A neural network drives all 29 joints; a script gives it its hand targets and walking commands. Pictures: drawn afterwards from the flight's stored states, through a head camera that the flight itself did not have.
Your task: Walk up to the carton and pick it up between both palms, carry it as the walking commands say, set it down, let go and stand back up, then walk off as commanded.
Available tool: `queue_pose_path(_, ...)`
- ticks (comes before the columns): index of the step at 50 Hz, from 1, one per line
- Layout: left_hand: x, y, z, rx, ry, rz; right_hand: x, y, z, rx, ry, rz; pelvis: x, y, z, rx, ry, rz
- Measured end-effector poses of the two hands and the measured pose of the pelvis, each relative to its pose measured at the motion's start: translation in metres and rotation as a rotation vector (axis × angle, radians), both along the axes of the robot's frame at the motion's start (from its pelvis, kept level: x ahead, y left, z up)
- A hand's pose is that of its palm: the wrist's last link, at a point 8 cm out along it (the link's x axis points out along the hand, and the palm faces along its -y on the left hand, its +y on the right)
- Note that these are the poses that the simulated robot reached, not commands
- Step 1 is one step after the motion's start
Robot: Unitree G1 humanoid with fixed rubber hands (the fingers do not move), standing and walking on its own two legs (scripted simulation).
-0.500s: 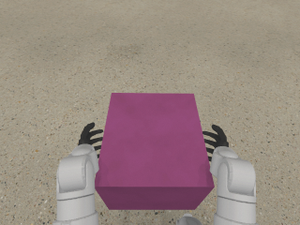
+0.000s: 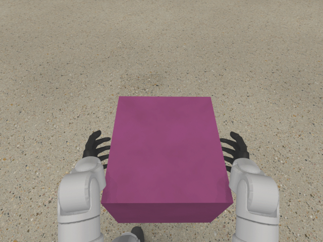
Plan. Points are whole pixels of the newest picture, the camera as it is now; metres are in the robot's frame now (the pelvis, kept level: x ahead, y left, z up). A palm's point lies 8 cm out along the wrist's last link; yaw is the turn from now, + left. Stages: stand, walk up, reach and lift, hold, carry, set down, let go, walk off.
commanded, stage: carry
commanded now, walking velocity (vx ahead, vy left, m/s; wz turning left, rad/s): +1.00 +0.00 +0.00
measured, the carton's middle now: (164, 159) +0.34 +0.01 -0.01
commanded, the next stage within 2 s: none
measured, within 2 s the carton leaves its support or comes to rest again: neither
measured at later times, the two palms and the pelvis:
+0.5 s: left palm (124, 40) +0.83 +0.18 +0.06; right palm (204, 38) +0.85 -0.15 +0.06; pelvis +0.56 +0.00 -0.03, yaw +0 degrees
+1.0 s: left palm out of the picture +1.33 +0.21 +0.07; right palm out of the picture +1.33 -0.11 +0.08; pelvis +1.04 +0.06 +0.01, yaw -2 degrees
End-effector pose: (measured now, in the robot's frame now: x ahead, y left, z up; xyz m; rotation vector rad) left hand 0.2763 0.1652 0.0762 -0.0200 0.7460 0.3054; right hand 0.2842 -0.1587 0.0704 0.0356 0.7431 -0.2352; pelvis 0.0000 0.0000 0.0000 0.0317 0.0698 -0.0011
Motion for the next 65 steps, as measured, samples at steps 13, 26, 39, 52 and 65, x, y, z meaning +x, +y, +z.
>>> queue_pose_path(13,0.288,0.018,-0.004,-0.059,0.074,-0.073,0.260,0.020,0.013,-0.036,0.077,-0.110,0.273,0.036,0.014,-0.057,0.016,-0.033)
queue_pose_path(26,0.575,0.013,-0.023,-0.023,-0.014,0.029,0.586,0.013,-0.012,-0.017,-0.011,0.024,0.575,0.001,-0.023,-0.099,-0.010,0.013)
queue_pose_path(39,0.836,0.025,-0.002,0.005,0.048,0.039,0.846,0.026,-0.005,0.011,0.046,0.029,0.841,0.018,0.010,0.000,0.003,0.027)
queue_pose_path(52,1.080,0.047,-0.006,-0.064,0.052,-0.027,1.065,0.048,0.010,-0.032,0.054,-0.072,1.064,0.057,0.013,-0.042,0.023,-0.018)
queue_pose_path(65,1.209,0.050,0.016,-0.018,-0.045,0.041,1.225,0.050,0.024,-0.015,-0.044,0.044,1.220,0.035,0.004,-0.054,-0.009,0.037)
